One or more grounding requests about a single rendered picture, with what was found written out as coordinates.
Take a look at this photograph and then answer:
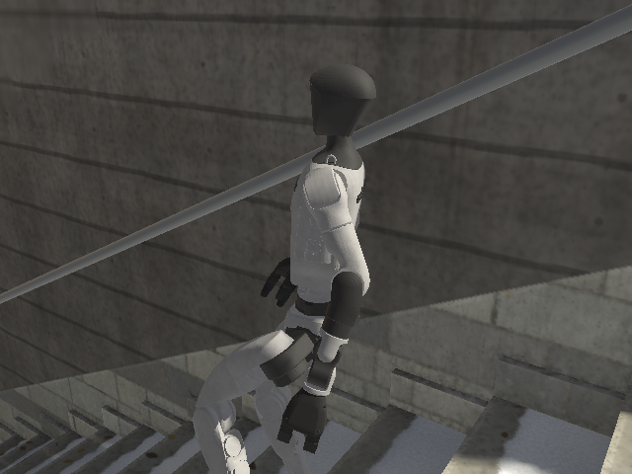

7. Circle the stairs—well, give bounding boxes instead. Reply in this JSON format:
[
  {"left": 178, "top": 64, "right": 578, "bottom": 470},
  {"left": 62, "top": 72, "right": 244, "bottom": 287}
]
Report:
[{"left": 0, "top": 385, "right": 632, "bottom": 474}]

